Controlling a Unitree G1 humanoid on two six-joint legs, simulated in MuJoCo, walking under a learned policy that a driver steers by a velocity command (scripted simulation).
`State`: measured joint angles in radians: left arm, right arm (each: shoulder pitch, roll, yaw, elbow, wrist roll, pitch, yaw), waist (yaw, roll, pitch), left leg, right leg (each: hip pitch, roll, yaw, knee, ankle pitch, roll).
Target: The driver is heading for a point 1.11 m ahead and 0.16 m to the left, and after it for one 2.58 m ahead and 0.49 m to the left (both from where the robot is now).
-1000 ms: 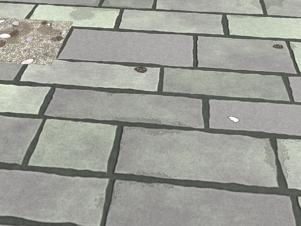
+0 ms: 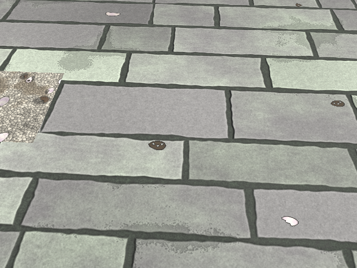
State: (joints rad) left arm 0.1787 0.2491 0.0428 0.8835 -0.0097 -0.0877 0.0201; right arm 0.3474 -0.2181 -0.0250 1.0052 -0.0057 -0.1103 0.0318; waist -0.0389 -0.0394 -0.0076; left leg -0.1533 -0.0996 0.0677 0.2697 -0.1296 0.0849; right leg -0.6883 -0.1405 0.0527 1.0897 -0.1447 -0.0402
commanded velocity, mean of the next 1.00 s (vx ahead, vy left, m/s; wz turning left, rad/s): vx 0.50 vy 0.00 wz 0.12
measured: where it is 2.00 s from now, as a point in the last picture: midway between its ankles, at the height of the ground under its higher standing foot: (150, 162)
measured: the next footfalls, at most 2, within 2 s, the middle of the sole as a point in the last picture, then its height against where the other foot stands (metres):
right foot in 0.30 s outside the picture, level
left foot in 0.90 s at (161, 235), level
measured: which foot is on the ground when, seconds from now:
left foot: down 0.00-0.30, up 0.32-0.88, down 0.90-1.00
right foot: up 0.00-0.28, down 0.30-0.88, up 0.90-1.00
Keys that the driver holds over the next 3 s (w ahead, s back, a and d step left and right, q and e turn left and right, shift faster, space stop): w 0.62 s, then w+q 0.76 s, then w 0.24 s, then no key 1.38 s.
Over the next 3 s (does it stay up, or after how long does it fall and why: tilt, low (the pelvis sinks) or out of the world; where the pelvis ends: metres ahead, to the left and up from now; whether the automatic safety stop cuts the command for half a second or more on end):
stays up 1.07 0.14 -0.01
